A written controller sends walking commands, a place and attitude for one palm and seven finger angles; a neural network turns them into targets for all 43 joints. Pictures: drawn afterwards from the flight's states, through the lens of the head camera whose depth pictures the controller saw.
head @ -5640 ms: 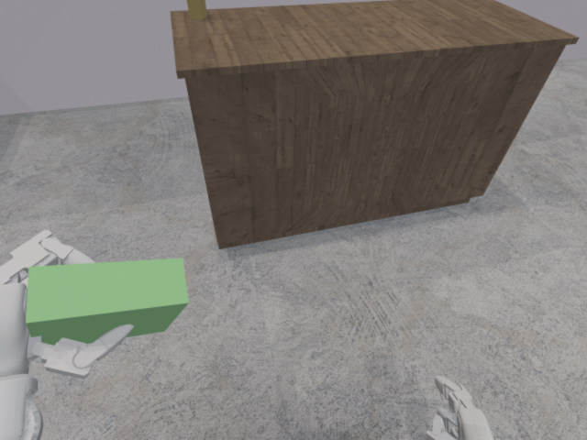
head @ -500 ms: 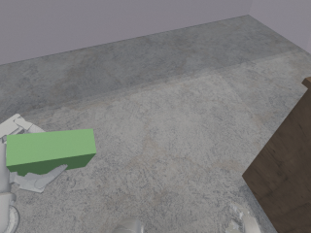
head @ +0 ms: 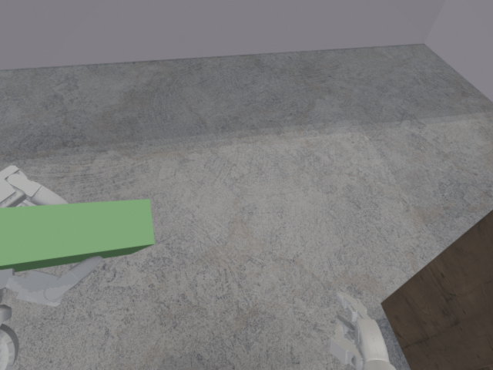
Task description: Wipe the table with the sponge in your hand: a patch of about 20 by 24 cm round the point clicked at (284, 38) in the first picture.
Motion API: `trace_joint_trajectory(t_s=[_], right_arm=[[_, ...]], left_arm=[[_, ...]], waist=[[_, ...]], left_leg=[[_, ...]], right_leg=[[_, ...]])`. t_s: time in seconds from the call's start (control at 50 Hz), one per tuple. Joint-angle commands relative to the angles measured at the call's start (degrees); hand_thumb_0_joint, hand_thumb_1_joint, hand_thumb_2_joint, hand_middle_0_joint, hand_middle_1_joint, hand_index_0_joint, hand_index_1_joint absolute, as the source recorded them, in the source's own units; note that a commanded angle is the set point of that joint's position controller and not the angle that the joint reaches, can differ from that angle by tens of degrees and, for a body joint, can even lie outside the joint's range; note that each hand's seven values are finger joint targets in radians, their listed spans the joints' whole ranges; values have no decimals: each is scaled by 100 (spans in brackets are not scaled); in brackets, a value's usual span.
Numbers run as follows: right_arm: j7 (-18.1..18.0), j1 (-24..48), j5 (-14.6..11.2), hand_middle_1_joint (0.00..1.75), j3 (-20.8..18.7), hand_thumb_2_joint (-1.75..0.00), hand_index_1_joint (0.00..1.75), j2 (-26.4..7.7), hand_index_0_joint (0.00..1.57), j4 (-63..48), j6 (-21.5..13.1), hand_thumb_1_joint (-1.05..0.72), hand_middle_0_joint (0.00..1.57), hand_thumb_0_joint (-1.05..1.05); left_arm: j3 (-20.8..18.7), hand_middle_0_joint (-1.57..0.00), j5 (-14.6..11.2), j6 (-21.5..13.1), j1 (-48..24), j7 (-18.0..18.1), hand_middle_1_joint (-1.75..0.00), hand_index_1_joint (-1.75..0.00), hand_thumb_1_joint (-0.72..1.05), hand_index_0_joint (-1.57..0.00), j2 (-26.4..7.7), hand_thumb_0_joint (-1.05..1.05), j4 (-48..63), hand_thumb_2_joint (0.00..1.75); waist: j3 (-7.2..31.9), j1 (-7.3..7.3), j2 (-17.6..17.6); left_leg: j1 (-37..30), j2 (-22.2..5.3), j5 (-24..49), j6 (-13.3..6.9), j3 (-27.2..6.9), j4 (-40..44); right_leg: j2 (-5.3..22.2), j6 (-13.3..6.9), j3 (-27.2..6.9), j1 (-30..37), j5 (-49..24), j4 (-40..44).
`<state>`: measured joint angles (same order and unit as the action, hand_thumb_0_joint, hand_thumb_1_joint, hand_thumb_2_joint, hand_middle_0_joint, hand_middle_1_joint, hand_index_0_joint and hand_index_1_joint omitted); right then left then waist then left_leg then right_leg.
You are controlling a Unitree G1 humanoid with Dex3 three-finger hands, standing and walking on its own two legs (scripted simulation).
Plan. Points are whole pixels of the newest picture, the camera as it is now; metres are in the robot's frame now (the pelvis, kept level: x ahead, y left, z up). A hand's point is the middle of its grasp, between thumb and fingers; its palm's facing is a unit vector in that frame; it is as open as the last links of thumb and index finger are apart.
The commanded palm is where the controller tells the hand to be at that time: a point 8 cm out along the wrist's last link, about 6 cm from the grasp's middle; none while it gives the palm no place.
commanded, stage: turn to face it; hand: left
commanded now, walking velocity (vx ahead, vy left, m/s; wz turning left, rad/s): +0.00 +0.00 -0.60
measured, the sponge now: (100, 234) +0.22 +0.20 +0.17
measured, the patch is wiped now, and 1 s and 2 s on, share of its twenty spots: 0.00 0.00 0.00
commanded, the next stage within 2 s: none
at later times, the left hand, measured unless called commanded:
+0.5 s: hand (180, 243) +0.21 +0.11 +0.19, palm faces +0.14 -0.87 -0.48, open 9.3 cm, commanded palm +0.17 +0.16 +0.18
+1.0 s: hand (297, 321) +0.16 -0.02 +0.16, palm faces -0.15 -0.86 -0.48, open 9.3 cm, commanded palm +0.13 +0.06 +0.18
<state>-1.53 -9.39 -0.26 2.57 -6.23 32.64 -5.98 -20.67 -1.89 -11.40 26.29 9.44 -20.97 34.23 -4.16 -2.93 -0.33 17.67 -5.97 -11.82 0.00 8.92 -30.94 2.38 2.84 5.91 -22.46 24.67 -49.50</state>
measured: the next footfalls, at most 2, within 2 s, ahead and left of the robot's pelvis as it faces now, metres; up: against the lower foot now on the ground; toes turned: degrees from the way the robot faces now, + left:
right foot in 0.12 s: +0.03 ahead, -0.11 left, +0.00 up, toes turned -10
left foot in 0.64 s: -0.02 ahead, +0.09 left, +0.00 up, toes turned -16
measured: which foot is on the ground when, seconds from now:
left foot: down 0.00-0.12, up 0.14-0.62, down 0.64-0.90, up 0.92-1.00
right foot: up 0.00-0.10, down 0.12-0.66, up 0.68-0.86, down 0.88-1.00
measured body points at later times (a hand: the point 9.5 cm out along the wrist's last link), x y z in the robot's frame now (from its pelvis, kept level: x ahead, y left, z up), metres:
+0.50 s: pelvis -0.06 -0.06 +0.01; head -0.03 -0.08 +0.45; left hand +0.20 +0.15 +0.21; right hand +0.03 -0.37 -0.08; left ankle -0.06 +0.11 -0.69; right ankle -0.01 -0.11 -0.73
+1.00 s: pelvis -0.16 -0.08 -0.01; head -0.13 -0.14 +0.43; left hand +0.16 +0.03 +0.19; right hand -0.12 -0.35 -0.13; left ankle -0.09 +0.08 -0.66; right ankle -0.12 -0.16 -0.73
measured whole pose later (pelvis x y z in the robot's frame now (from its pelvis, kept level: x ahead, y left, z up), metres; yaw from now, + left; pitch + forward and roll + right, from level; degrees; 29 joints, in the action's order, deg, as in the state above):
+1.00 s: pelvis -0.16 -0.08 -0.01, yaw -33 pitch -2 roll +2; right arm 0.1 -8.0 -0.9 1.5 -10.3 32.8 0.6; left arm -20.2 -2.6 -9.7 23.7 7.5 -21.4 30.3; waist -9.9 -0.8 2.0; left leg 24.8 -5.7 -27.6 5.7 1.0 -64.9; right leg -3.2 -6.8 3.7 -22.4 13.7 -37.8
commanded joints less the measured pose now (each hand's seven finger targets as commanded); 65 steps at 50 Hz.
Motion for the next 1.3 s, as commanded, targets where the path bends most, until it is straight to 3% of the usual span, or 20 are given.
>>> trace_joint_trajectory(t_s=[0.0,0.06,0.08,0.12,0.14,0.18,0.24,0.46,0.58,0.62,0.66,0.74,0.82,0.84,0.86,0.88,0.9,0.94,1.0,1.28], right_arm=[[-78,159,13,30,-486,-90,30,-1218,20,-697,-317,-90,20,0],[-36,163,-42,30,-461,-90,30,-1181,20,-781,-252,-90,20,0],[-22,171,-56,30,-448,-90,30,-1113,20,-791,-221,-90,20,0],[-28,402,-89,30,-415,-90,30,-961,20,-1010,-180,-90,20,0],[-21,569,-72,30,-426,-90,30,-1037,20,-964,-137,-90,20,0],[-27,526,-12,30,-223,-90,30,-810,20,-810,24,-90,20,0],[-78,600,-21,30,-315,-90,30,-899,20,-778,170,-90,20,0],[30,425,-87,30,-526,-90,30,-1283,20,-1098,525,-90,20,0],[73,139,-36,30,-537,-90,30,-1317,20,-1099,667,-90,20,0],[45,209,4,30,-608,-90,30,-1452,20,-1185,626,-90,20,0],[-9,377,-10,30,-545,-90,30,-1209,20,-1225,513,-90,20,0],[54,157,-115,30,-525,-90,30,-1260,20,-1057,323,-90,20,0],[95,-36,-92,30,-574,-90,30,-1398,20,-949,89,-90,20,0],[97,-34,-114,30,-566,-90,30,-1343,20,-953,77,-90,20,0],[98,100,-130,30,-502,-90,30,-1161,20,-1038,64,-90,20,0],[74,287,-153,30,-547,-90,30,-1185,20,-1160,88,-90,20,0],[51,450,-109,30,-560,-90,30,-1132,20,-1104,172,-90,20,0],[121,516,-20,30,-359,-90,30,-972,20,-941,423,-90,20,0],[147,509,-3,30,-395,-90,30,-981,20,-905,568,-90,20,0],[120,250,-53,30,-598,-90,30,-1360,20,-1042,900,-90,20,0]], left_arm=[[-437,-120,-26,-206,-724,-17,-160,-160,10,-120,-747,0,528,130],[-329,-120,12,-123,-918,-86,-160,-160,10,-120,-706,0,414,130],[-392,-120,38,-122,-966,-98,-160,-160,10,-120,-844,0,355,130],[-621,-120,-88,-62,-1003,-41,-160,-160,10,-120,-1164,0,378,130],[-734,-120,-134,-13,-828,-8,-160,-160,10,-120,-1215,0,465,130],[-721,-120,-147,-146,-519,18,-160,-160,10,-120,-1118,0,854,130],[-876,-120,-152,-264,-247,54,-160,-160,10,-120,-1222,0,975,130],[-797,-120,-179,-255,244,51,-160,-160,10,-120,-1058,0,738,130],[-707,-120,-87,-289,-178,-20,-160,-160,10,-120,-1170,0,997,130],[-699,-120,-64,-373,-375,-106,-160,-160,10,-120,-1124,0,1097,130],[-898,-120,45,-329,-392,-102,-160,-160,10,-120,-1283,0,1181,130],[-341,-120,60,-215,-815,-161,-160,-160,10,-120,-756,0,865,130],[-334,-120,106,-147,-1110,-134,-160,-160,10,-120,-897,0,627,130],[-383,-120,144,-108,-1112,-118,-160,-160,10,-120,-987,0,518,130],[-598,-120,126,-156,-1154,-67,-160,-160,10,-120,-1219,0,552,130],[-917,-120,-25,-139,-860,-33,-160,-160,10,-120,-1403,0,482,130],[-1061,-120,-127,-158,-575,-25,-160,-160,10,-120,-1516,0,782,130],[-1281,-120,-196,-242,183,3,-160,-160,10,-120,-1513,0,1055,130],[-1242,-120,-224,-339,344,22,-160,-160,10,-120,-1319,0,1181,130],[-553,-120,-68,-208,-282,1,-160,-160,10,-120,-1041,0,690,130]], waist=[[842,248,1218],[947,183,937],[895,199,373],[846,44,-2089],[860,50,-1685],[1179,171,-555],[1307,192,-325],[1425,30,-460],[1388,160,-139],[954,189,739],[891,43,1796],[92,129,1351],[566,181,925],[672,180,414],[775,156,-910],[1074,43,-1887],[1027,10,-1352],[1346,48,-11],[1467,170,-279],[1201,131,-571]], left_leg=[[-346,-1609,400,-481,-671,1184],[-193,-1308,115,-143,-247,302],[-83,-1056,-355,9,-57,-352],[1161,279,-2339,432,-280,-2709],[1279,248,-2085,453,-798,-3477],[1705,176,-1485,567,-991,-3948],[1419,195,-1329,599,-875,-3447],[567,446,-1646,367,-810,-1148],[-1075,315,-1136,96,-655,710],[-1568,-791,-1294,-430,-1556,1267],[-481,-2034,-621,-901,-1974,1734],[-187,-1612,869,-464,-271,1089],[-456,-1326,1574,-31,-49,-425],[-214,-1029,1177,110,44,-1294],[753,-359,-634,386,174,-2504],[1192,155,-2408,511,-434,-3486],[1079,55,-2216,499,-1071,-3957],[1421,34,-1570,550,-1187,-4061],[1255,122,-1255,589,-987,-3584],[-618,700,-1832,156,-520,-142]], right_leg=[[-103,92,105,487,-8,883],[-175,44,188,1120,-833,2040],[177,-148,-316,1105,-1304,2485],[1745,-1044,-3313,951,-3134,3258],[1794,-1087,-3522,878,-3175,3362],[1451,-1186,-2535,1882,-3986,2719],[1198,-1073,-1979,1976,-4482,2597],[1002,-1184,-3046,1655,-2370,3223],[485,-652,-2975,406,-849,3295],[-303,-250,-2364,-822,-270,2390],[-602,-71,-1023,-669,161,-735],[-104,88,-292,-503,120,-313],[-387,58,212,1092,-1001,1793],[-77,-133,-160,1461,-1784,2343],[849,-671,-1654,2063,-3969,2489],[1641,-1078,-3370,1633,-4197,2945],[1732,-1068,-3568,1226,-2939,3195],[1421,-1295,-3117,1699,-2263,2871],[1154,-1136,-2586,1595,-2026,3063],[506,-559,-3159,422,38,4187]])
